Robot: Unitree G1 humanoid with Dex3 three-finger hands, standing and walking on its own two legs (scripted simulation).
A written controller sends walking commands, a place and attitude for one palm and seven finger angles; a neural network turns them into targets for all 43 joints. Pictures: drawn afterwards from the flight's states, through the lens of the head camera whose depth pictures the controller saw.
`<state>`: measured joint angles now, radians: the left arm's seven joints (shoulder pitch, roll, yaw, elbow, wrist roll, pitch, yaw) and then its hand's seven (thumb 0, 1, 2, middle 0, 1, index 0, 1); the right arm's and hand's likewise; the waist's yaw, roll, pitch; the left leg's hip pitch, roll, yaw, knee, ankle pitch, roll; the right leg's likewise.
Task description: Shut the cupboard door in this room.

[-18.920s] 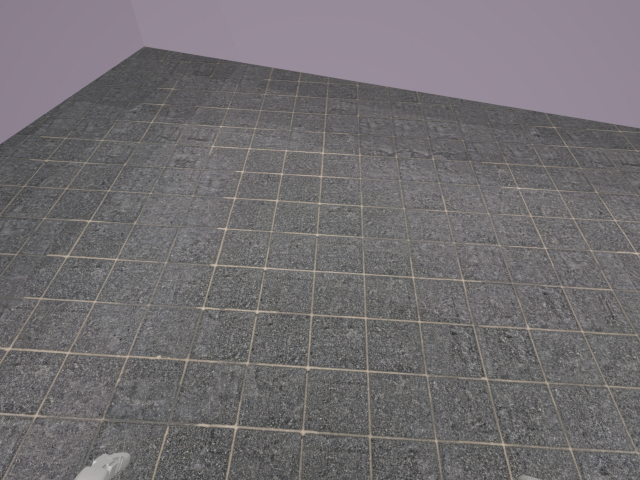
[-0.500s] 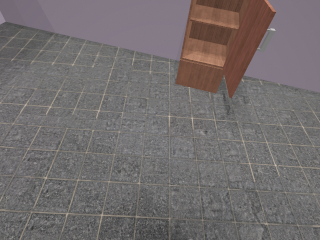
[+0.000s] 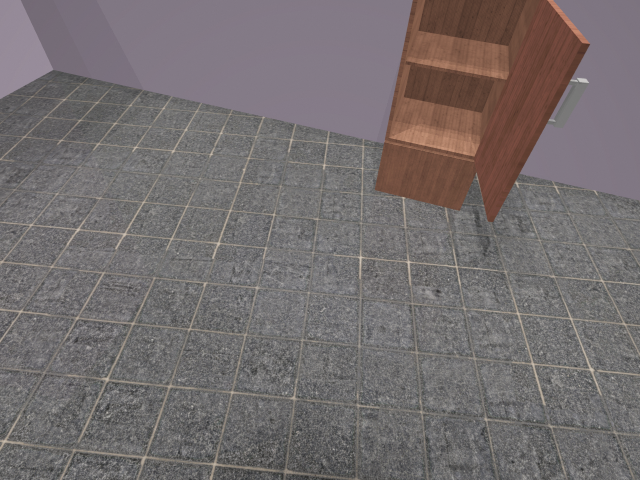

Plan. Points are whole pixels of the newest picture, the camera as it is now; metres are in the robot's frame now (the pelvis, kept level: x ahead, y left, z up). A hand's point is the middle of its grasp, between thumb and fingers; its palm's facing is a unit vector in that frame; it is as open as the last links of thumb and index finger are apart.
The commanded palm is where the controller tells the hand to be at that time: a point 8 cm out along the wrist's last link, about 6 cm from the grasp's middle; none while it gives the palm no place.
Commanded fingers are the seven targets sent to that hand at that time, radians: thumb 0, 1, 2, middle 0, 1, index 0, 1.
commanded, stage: turn or walk to find it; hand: left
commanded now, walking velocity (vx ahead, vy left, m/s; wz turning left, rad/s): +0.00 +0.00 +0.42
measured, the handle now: (561, 103) +1.06 -0.61 -0.03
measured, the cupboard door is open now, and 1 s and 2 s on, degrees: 100 100 100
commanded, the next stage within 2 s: stand and wait in 0.10 s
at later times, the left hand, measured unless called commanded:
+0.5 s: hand out of the picture -0.02 +0.13 -0.16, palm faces +0.14 -0.97 -0.20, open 7.3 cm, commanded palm none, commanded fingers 0.00 0.90 0.90 -0.20 -0.30 -0.20 -0.30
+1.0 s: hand out of the picture -0.01 +0.18 -0.16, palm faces +0.09 -0.97 -0.21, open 7.3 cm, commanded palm none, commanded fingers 0.00 0.90 0.90 -0.20 -0.30 -0.20 -0.30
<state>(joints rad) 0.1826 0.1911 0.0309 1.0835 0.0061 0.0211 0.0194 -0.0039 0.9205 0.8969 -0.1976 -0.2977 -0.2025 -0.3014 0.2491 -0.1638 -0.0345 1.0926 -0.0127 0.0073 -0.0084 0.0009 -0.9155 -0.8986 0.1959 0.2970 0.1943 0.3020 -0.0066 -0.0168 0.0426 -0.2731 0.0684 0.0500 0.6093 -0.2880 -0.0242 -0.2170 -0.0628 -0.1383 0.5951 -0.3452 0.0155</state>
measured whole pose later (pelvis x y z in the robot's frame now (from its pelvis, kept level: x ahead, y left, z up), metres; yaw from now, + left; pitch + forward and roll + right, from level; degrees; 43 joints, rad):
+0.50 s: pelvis +0.01 -0.04 +0.01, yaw +6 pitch +0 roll +1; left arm 0.28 0.14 0.00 1.11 0.02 -0.02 0.02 0.00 0.91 0.90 -0.20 -0.30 -0.20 -0.30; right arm 0.13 -0.20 -0.03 1.07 0.00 0.03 -0.01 0.00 -0.92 -0.90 0.20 0.30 0.20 0.30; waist 0.03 0.02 0.06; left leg -0.27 0.04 0.02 0.66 -0.39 -0.03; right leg -0.19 -0.02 -0.13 0.49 -0.30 -0.05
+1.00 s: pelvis +0.00 -0.01 +0.02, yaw +4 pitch -2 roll +0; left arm 0.23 0.19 0.00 1.15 0.00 -0.02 0.02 0.00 0.91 0.90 -0.20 -0.30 -0.20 -0.30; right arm 0.26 -0.16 0.00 1.17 0.00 -0.01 -0.02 0.00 -0.92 -0.90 0.20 0.30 0.20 0.30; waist 0.00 -0.01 0.05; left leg -0.11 0.03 0.07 0.37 -0.23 0.00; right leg -0.12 -0.03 -0.10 0.36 -0.22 0.00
